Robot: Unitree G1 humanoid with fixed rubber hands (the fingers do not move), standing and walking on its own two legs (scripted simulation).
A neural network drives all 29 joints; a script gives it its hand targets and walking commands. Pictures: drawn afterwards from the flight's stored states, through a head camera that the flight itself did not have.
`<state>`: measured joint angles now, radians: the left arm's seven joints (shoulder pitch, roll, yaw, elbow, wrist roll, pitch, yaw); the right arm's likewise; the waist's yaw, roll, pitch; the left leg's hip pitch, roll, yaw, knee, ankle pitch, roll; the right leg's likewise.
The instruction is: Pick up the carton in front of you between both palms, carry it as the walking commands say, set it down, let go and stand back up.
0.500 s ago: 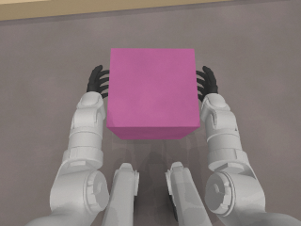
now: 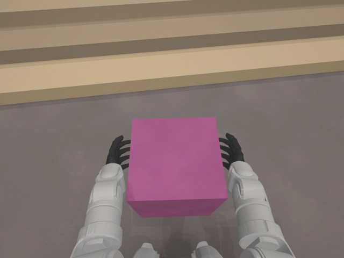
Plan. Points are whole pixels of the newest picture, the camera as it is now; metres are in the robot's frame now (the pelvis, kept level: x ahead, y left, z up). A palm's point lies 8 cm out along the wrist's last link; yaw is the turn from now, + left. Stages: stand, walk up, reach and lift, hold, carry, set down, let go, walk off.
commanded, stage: reach and lift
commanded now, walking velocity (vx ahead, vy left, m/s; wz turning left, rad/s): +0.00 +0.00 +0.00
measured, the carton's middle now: (174, 172) +0.36 +0.00 -0.10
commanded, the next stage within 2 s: hold in 1.40 s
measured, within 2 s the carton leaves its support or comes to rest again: neither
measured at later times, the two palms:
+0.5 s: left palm (101, 163) +0.31 +0.15 +0.08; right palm (255, 157) +0.31 -0.15 +0.09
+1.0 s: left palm (99, 159) +0.31 +0.15 +0.09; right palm (256, 153) +0.31 -0.15 +0.10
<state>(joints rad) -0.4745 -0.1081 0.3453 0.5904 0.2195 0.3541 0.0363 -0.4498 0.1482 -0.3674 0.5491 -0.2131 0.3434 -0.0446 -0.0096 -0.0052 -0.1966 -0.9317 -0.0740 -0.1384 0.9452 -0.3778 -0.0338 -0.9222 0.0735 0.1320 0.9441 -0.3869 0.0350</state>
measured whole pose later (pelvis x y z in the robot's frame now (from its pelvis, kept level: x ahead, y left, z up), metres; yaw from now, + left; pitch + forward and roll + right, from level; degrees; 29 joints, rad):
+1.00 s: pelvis +0.02 +0.00 +0.07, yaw +0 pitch -3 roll +0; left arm -0.30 -0.16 0.27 0.35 0.30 0.65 0.01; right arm -0.30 0.16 -0.27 0.35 -0.30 0.63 0.01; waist 0.00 -0.01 -0.01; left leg -0.14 -0.04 -0.14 0.41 -0.20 -0.02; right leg -0.14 0.03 0.14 0.41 -0.21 0.02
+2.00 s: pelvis +0.03 -0.01 +0.06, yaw -1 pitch +0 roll +0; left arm -0.26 -0.14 0.20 0.14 0.23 0.82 0.02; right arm -0.26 0.15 -0.20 0.14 -0.23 0.81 -0.01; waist 0.01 0.01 -0.12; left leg -0.24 0.01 -0.05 0.52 -0.30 -0.02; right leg -0.25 -0.01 0.04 0.55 -0.35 0.01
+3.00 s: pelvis +0.56 +0.00 +0.06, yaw -3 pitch +4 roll -2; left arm -0.15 -0.13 0.10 -0.40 0.12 1.21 0.10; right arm -0.17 0.14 -0.11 -0.38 -0.09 1.20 -0.09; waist -0.03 0.01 -0.09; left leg 0.03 0.02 0.20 0.23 -0.34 0.03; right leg -0.62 -0.08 -0.17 0.61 -0.07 -0.01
